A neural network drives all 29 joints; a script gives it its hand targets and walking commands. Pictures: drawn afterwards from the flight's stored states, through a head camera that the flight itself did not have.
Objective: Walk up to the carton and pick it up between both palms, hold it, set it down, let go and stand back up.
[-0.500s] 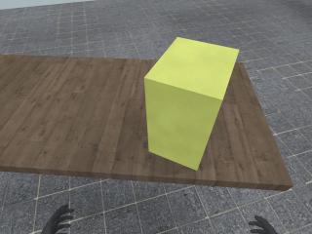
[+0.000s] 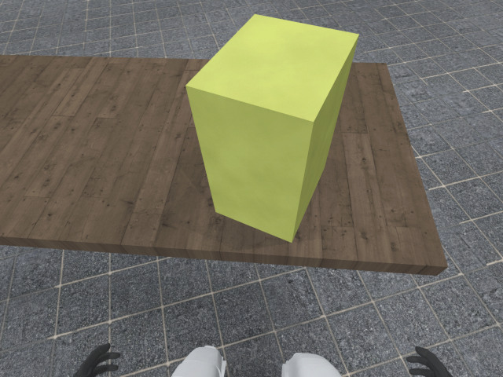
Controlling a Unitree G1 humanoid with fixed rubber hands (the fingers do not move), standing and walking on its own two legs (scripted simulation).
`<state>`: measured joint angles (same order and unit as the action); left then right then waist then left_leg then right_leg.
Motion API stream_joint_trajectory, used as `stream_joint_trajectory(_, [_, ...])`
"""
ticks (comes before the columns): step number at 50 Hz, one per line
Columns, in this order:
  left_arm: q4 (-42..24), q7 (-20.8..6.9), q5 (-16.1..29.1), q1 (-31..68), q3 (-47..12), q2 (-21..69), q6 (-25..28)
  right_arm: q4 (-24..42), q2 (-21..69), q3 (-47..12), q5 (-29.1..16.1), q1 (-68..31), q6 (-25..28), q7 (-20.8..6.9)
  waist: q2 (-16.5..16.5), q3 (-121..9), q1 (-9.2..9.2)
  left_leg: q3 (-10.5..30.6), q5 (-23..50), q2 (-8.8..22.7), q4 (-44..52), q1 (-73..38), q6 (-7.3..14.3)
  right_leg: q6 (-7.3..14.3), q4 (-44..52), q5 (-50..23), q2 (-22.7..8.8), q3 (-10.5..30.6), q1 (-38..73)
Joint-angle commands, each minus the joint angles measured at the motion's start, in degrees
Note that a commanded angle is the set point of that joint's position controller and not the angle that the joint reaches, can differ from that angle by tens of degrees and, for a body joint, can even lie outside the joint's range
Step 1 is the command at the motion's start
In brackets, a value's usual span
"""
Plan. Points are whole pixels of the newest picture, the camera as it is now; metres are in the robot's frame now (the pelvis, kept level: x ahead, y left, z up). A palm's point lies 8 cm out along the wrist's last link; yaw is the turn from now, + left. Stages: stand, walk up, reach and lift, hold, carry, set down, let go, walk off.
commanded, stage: walk up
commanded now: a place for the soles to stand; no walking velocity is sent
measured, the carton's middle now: (274, 138) +0.46 -0.02 +0.10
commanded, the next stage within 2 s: none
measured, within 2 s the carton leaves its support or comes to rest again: neither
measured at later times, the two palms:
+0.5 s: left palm out of the picture +0.04 +0.29 -0.12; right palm out of the picture +0.11 -0.29 -0.09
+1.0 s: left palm out of the picture +0.07 +0.28 -0.10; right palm (453, 371) +0.13 -0.30 -0.09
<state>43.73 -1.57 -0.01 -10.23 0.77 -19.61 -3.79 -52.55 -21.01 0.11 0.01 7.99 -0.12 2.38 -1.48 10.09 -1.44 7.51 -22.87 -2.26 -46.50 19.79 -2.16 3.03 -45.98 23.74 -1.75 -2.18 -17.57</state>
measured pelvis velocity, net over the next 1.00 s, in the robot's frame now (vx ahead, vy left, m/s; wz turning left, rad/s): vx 0.00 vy -0.01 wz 0.08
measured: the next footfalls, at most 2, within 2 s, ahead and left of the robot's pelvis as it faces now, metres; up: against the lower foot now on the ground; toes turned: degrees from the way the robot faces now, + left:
left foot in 0.34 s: +0.07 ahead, +0.18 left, +0.00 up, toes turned -7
right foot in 0.60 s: +0.05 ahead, -0.13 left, +0.00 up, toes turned +5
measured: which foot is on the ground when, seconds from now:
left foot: up 0.00-0.32, down 0.34-1.00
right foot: down 0.00-0.40, up 0.42-0.58, down 0.60-1.00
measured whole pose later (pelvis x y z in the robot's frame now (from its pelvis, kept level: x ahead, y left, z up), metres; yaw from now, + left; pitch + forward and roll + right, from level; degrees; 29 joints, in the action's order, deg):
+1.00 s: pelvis +0.00 -0.01 +0.00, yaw +4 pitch -4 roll +1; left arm 43.7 -1.1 0.0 -13.8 0.8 -19.6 0.3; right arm -50.9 -20.7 0.1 0.0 8.6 0.7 0.4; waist -2.0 3.3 -1.0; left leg 3.1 -17.3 -1.3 -39.6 18.8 -1.3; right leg 0.3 -42.9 23.3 -1.2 1.2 -16.1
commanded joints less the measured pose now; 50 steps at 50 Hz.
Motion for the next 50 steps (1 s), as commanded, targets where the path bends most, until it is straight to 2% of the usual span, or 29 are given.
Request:
stream_joint_trajectory(1, [-5.04,1.06,-2.25,-2.52,8.12,-16.37,3.24,5.96,-13.31,5.02,0.44,1.38,1.37,1.88,-8.14,-7.55,-1.85,-2.19,-6.77,0.33,-15.84,13.26,2.77,1.96,26.91,-25.54,-13.42,16.67,13.91])
stream_joint_trajectory(3, [-4.96,1.40,-2.40,-6.54,7.95,-16.16,3.10,6.56,-12.67,4.85,0.79,1.09,1.28,1.37,-10.10,-9.51,-2.58,-3.38,-6.12,0.96,-16.20,13.42,2.78,-0.25,24.93,-29.94,-11.76,14.96,17.68])
stream_joint_trajectory(5, [-5.00,1.84,-2.31,-9.64,7.71,-15.82,2.76,7.15,-11.89,4.45,0.94,0.12,1.06,0.97,-9.86,-10.46,-3.37,-4.43,-6.38,1.31,-12.29,14.51,2.38,-0.89,24.02,-31.24,-11.10,15.82,21.14])
stream_joint_trajectory(8, [-4.89,2.21,-2.43,-11.79,7.86,-16.30,2.85,7.05,-12.16,4.67,0.94,-0.72,0.72,0.43,-8.20,-10.67,-3.74,-4.96,-7.77,1.98,-8.63,12.49,2.17,-1.16,25.33,-28.62,-12.73,18.07,20.12])
stream_joint_trajectory(10, [-5.06,2.20,-2.43,-11.05,7.88,-16.55,2.80,6.98,-12.26,4.75,0.75,-0.78,0.67,0.43,-7.39,-10.64,-3.08,-4.89,-9.59,2.25,-4.87,9.83,2.78,-0.02,26.69,-24.18,-14.85,19.90,17.51])
stream_joint_trajectory(13, [-5.12,1.94,-2.56,-7.15,7.35,-16.11,2.63,6.16,-12.52,5.11,0.94,0.69,1.10,0.47,-7.65,-10.58,-1.25,-6.25,-10.27,3.19,2.49,3.72,4.05,2.11,25.88,-21.68,-16.44,18.57,10.85])
stream_joint_trajectory(14, [-5.18,1.76,-2.41,-5.46,6.96,-15.92,2.72,5.49,-12.61,5.33,0.90,1.69,1.15,0.42,-7.73,-11.03,-0.48,-6.61,-8.29,3.23,5.20,-0.01,4.42,1.59,25.34,-20.31,-15.88,17.02,7.91])
stream_joint_trajectory(16, [-5.61,1.38,-1.29,0.31,5.52,-13.85,2.96,3.57,-11.45,5.24,0.98,5.27,1.87,0.20,-4.65,-12.05,3.78,-5.79,7.27,3.79,15.45,-16.66,6.13,0.86,19.84,-14.97,-14.52,12.51,-5.68])
stream_joint_trajectory(17, [-5.51,0.99,-0.72,1.74,4.62,-11.79,3.32,3.06,-13.83,5.99,1.29,7.16,2.46,0.27,1.40,-14.62,6.09,3.92,10.49,8.92,20.62,-26.09,8.45,-0.88,12.17,-10.57,-11.06,8.69,-13.83])
stream_joint_trajectory(18, [-4.70,0.86,0.07,-0.44,4.46,-10.01,3.37,3.89,-16.55,6.14,1.85,5.33,3.08,0.43,7.91,-17.00,4.69,22.04,10.49,19.61,24.76,-23.40,13.73,-3.52,1.22,-3.19,-2.23,3.91,-12.94])
stream_joint_trajectory(19, [-3.97,1.20,-0.71,-1.51,6.40,-13.13,2.30,4.73,-18.05,6.15,1.93,4.35,3.06,0.80,8.51,-14.79,4.46,31.21,1.34,24.81,26.56,-13.22,19.78,-2.89,-9.00,12.93,0.33,7.13,-10.56])
stream_joint_trajectory(20, [-4.70,1.17,-1.16,-1.80,7.23,-13.98,1.54,5.52,-18.38,6.40,2.31,4.35,3.10,1.29,5.81,-11.26,4.23,32.89,-8.68,25.51,28.10,-6.25,22.10,-2.48,-14.18,14.46,0.62,10.62,-10.24])
stream_joint_trajectory(21, [-4.64,0.93,-1.20,-2.14,7.50,-14.20,1.24,6.28,-17.83,6.32,2.35,3.08,3.37,1.36,4.62,-8.42,3.34,29.91,-15.22,24.01,29.20,-4.16,21.11,-1.77,-15.15,11.92,0.56,11.34,-11.58])
stream_joint_trajectory(22, [-4.29,0.53,-1.42,-3.03,7.43,-13.80,1.38,7.37,-17.18,6.18,2.67,1.16,3.41,1.34,6.55,-6.67,2.43,26.02,-17.29,22.22,29.92,-3.64,19.83,-1.36,-14.21,9.23,-0.60,11.18,-11.70])
stream_joint_trajectory(24, [-2.66,0.18,-1.22,-4.73,6.95,-13.10,2.20,8.02,-15.79,5.94,2.62,-1.49,3.62,0.63,6.06,-6.81,1.86,20.52,-11.92,18.91,27.77,-3.02,17.46,-0.81,-8.34,9.36,-0.84,9.23,-9.08])
stream_joint_trajectory(26, [-1.90,0.46,-0.94,-6.42,6.47,-12.75,3.07,8.34,-15.74,6.07,2.92,-2.46,3.33,-0.32,8.75,-8.43,1.56,17.64,-11.28,17.61,26.81,-3.18,15.68,-0.77,2.00,9.93,-0.95,7.18,-4.45])
stream_joint_trajectory(28, [0.34,1.18,-0.81,-11.64,5.95,-12.31,4.52,8.99,-14.86,5.79,2.27,-5.65,2.40,-1.18,7.08,-10.30,-1.70,9.03,-7.61,14.03,20.64,3.02,10.65,-0.23,19.60,-2.61,-1.24,6.55,8.67])
stream_joint_trajectory(29, [1.47,1.92,-1.46,-12.93,6.26,-14.80,5.58,9.24,-12.27,5.24,1.67,-7.06,1.97,-1.56,-3.52,-10.32,-2.85,2.06,-3.65,8.98,7.45,6.84,6.34,0.01,28.86,0.57,-6.60,17.84,10.68])
stream_joint_trajectory(30, [0.70,2.42,-1.72,-10.41,6.07,-16.83,6.40,9.27,-10.54,4.60,0.91,-6.03,1.66,-1.84,-7.90,-8.49,-1.45,-4.97,-2.10,2.80,0.37,10.75,2.68,1.80,31.60,-1.48,-14.11,30.38,10.06])
stream_joint_trajectory(31, [-1.02,2.59,-1.63,-7.33,6.48,-18.31,6.49,8.93,-10.78,4.59,0.59,-5.37,1.43,-1.81,-5.77,-7.11,-0.76,-4.10,-4.99,3.22,0.81,10.47,2.40,3.75,32.65,-3.20,-17.23,33.30,6.63])
stream_joint_trajectory(32, [-1.67,2.56,-1.92,-5.50,6.23,-17.97,6.56,8.39,-11.82,5.19,0.47,-5.00,1.42,-1.82,-4.16,-6.81,-0.03,-2.21,-5.57,4.56,1.95,7.03,3.11,6.05,30.68,-5.99,-17.63,32.59,3.21])
stream_joint_trajectory(33, [-2.00,2.30,-1.66,-3.89,5.78,-17.15,6.73,7.98,-12.14,5.35,0.40,-4.78,1.74,-2.01,-2.89,-7.36,1.09,-3.14,-4.99,4.44,4.00,3.59,3.55,5.44,29.04,-8.82,-16.19,28.75,2.48])
stream_joint_trajectory(35, [-2.40,1.82,-0.73,-0.98,4.97,-16.00,6.47,7.13,-11.92,5.03,0.37,-3.83,3.05,-2.19,-2.33,-10.51,2.67,-3.26,8.52,5.99,16.07,-9.02,4.23,2.04,22.25,-17.44,-9.67,16.74,-0.26])
stream_joint_trajectory(37, [-1.93,1.65,0.12,-2.57,4.31,-13.73,6.38,6.78,-14.52,5.60,0.31,-3.84,3.66,-2.04,0.69,-16.38,1.76,2.81,19.52,10.41,15.72,-15.92,6.97,-0.58,16.09,-18.24,-5.01,11.27,-0.50])
stream_joint_trajectory(39, [-0.90,1.97,0.23,-4.72,4.39,-13.47,6.06,7.04,-14.07,4.97,0.57,-5.09,3.10,-2.00,-0.61,-17.66,0.43,2.46,17.35,10.97,12.38,-11.15,7.73,-0.67,18.49,-15.29,-5.22,12.11,3.90])
stream_joint_trajectory(41, [-0.74,2.32,-0.24,-3.26,4.48,-15.49,6.45,7.52,-12.25,4.53,-0.04,-6.35,2.28,-2.12,-3.01,-13.88,0.75,-2.96,13.73,6.37,10.00,-7.22,4.41,0.73,23.25,-18.51,-9.21,17.75,3.51])
stream_joint_trajectory(44, [-1.02,1.93,-0.12,-1.64,4.32,-15.79,6.25,7.23,-12.38,4.52,0.24,-5.37,2.43,-2.18,-0.89,-13.29,1.80,-2.82,14.52,6.47,12.93,-11.73,4.24,1.73,21.69,-19.79,-8.58,15.72,-0.61])
stream_joint_trajectory(47, [-0.73,1.90,0.12,-2.27,4.00,-13.55,6.13,6.79,-13.20,4.74,0.54,-4.84,2.72,-2.09,-0.50,-14.64,1.31,-0.93,18.08,8.91,13.61,-12.69,5.98,0.54,20.12,-15.14,-6.25,12.44,-0.24])
stream_joint_trajectory(50, [-0.59,1.94,0.07,-2.05,4.16,-14.27,6.10,7.06,-12.55,4.36,0.24,-6.07,2.58,-2.15,-0.69,-12.57,1.19,-1.91,15.67,8.03,13.03,-10.13,5.43,1.13,22.29,-13.91,-7.03,14.00,-0.69])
